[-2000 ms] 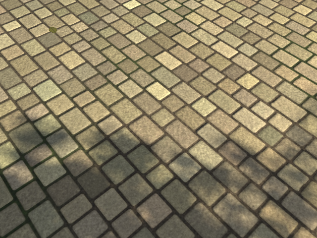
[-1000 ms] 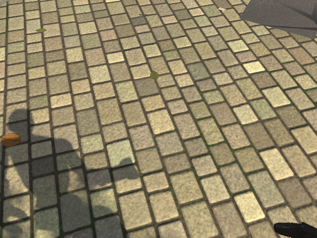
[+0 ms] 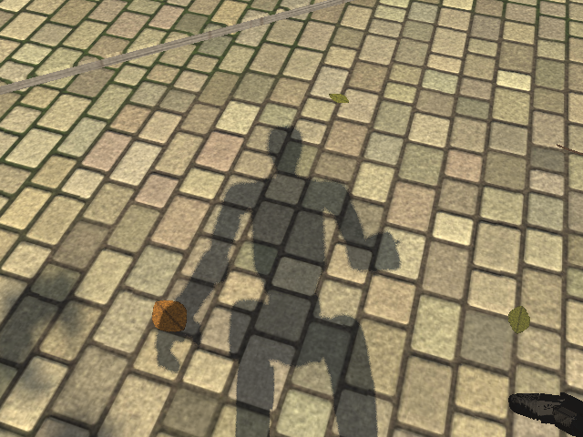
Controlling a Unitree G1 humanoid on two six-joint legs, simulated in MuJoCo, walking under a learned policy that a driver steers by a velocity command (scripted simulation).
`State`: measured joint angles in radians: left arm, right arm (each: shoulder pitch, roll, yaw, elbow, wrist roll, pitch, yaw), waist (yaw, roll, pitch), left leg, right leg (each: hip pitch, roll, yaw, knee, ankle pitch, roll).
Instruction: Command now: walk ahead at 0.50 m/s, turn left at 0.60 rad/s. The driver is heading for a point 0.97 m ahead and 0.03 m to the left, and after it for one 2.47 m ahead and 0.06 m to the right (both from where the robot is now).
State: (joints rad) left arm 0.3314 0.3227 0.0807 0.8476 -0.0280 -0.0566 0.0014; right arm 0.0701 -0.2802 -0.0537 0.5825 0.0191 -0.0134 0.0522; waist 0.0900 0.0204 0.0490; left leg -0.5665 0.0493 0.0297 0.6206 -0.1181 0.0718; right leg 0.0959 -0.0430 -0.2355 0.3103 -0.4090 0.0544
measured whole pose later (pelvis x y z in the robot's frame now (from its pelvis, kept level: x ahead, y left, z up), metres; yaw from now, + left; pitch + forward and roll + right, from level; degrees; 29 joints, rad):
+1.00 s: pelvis +0.58 +0.06 +0.01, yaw -2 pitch +2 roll +0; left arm 0.43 0.29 0.06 0.79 -0.03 -0.03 0.02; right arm 0.01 -0.27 -0.03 0.64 0.00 -0.12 0.02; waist 0.11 0.02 0.01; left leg -0.47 -0.02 -0.10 0.44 -0.01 -0.03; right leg -0.05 0.10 0.23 0.41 -0.39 -0.06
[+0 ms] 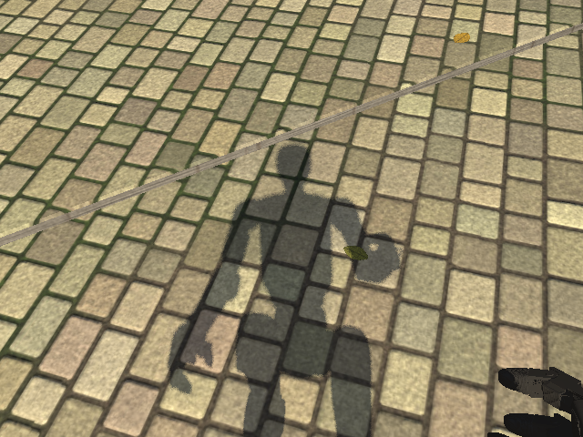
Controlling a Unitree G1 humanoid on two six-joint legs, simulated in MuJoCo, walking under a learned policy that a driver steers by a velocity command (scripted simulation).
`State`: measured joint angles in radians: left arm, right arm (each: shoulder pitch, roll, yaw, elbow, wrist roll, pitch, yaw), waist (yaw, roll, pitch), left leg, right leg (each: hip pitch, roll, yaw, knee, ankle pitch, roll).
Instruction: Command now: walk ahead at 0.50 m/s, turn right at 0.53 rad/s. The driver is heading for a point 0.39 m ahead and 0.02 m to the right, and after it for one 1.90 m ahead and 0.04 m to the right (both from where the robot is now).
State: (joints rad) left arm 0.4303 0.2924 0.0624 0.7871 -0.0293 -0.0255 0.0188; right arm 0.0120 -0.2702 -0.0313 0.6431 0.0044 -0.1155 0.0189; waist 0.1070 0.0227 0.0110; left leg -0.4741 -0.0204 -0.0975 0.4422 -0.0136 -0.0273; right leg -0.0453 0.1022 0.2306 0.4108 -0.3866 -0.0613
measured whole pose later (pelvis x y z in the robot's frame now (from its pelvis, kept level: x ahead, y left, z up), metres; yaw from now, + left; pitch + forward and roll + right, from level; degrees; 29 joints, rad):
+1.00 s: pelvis +0.33 -0.02 +0.00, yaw -1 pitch +1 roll -3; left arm 0.08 0.31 0.08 0.79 0.01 0.03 0.03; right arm 0.21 -0.30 -0.07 0.76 -0.02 0.04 -0.01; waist -0.02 -0.03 0.05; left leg -0.33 0.02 0.02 0.63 -0.32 0.06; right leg -0.42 -0.05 -0.09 0.84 -0.48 0.04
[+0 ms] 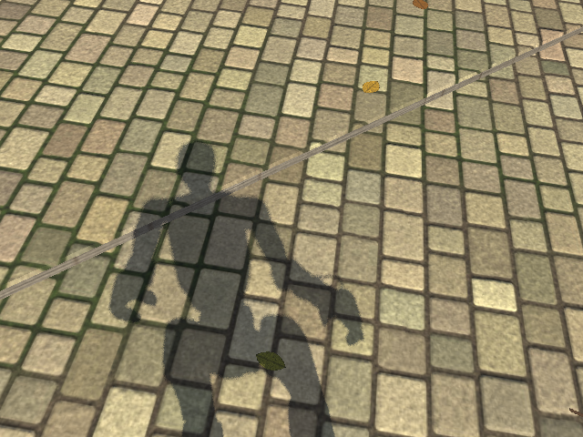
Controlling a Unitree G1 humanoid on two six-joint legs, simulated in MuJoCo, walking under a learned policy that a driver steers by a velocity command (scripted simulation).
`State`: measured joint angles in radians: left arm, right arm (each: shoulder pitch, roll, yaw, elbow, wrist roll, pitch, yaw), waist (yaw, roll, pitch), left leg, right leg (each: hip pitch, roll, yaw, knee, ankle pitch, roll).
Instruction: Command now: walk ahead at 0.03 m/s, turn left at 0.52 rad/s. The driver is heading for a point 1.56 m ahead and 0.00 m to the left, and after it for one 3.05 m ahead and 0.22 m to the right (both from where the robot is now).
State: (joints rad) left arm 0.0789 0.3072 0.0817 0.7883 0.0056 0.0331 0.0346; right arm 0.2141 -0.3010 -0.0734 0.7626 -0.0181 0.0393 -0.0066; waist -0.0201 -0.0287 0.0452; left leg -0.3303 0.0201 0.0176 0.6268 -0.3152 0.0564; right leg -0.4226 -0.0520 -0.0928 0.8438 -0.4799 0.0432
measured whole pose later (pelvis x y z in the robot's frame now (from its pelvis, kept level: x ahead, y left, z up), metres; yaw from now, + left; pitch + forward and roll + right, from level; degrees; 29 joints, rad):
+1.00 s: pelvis +0.17 +0.02 +0.01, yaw -3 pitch +2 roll +1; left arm 0.20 0.32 0.07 0.74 -0.03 -0.04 -0.02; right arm 0.34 -0.27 -0.06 0.84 -0.01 -0.09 -0.01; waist -0.06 -0.05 0.01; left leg 0.02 -0.01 0.10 0.23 -0.28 0.01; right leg -0.67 -0.08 0.05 0.95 -0.14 0.01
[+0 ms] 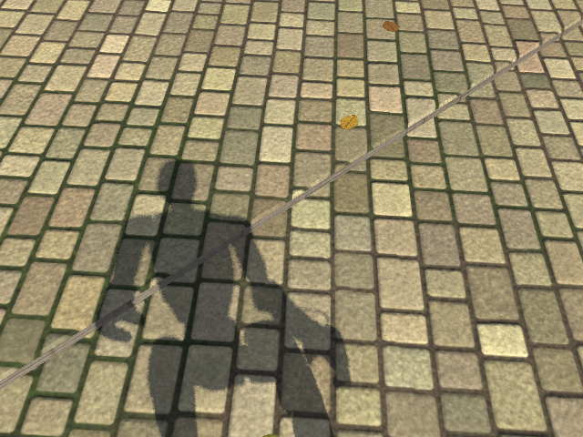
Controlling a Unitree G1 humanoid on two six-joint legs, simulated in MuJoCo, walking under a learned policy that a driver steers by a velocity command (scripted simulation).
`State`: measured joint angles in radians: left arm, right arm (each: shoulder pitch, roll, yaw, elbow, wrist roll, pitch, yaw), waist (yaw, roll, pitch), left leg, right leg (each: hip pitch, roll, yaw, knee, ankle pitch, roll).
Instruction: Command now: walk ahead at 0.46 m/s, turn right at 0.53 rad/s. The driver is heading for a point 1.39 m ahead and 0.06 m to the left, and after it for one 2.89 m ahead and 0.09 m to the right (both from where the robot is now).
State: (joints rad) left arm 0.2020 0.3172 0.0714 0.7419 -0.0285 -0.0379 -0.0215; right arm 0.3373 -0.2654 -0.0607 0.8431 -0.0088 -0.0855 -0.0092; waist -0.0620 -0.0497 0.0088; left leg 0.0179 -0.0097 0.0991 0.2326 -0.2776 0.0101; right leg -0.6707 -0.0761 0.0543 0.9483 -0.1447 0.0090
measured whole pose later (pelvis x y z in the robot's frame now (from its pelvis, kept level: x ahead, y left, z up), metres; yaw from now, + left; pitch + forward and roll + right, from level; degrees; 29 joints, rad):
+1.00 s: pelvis +0.59 -0.06 +0.00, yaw +10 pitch +2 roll +0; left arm 0.12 0.31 0.04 0.67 0.02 -0.09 0.00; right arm 0.31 -0.29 -0.06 0.69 0.01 -0.05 0.01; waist -0.04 -0.02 0.04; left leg -0.20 -0.12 -0.08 0.36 -0.18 0.10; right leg -0.64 -0.10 0.10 0.90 -0.21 0.06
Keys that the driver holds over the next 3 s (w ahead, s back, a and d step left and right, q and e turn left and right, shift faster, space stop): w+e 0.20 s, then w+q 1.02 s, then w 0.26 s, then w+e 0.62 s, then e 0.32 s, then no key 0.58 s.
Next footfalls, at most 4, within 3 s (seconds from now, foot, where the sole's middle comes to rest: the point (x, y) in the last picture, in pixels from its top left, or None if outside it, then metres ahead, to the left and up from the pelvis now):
0.20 right None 0.28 -0.15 -0.78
0.74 left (272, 385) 0.61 0.02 -0.78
1.20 right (331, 277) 0.91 -0.16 -0.78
1.62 left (205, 237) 1.03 0.18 -0.74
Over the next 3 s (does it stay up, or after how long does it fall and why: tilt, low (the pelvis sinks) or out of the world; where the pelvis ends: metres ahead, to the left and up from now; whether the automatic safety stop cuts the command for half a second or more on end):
stays up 1.37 0.04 0.03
